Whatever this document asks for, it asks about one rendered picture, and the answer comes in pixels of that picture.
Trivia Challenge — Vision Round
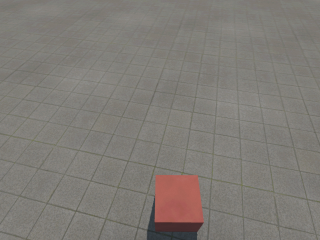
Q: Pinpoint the carton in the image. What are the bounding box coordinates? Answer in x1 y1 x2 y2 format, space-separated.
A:
154 175 204 232

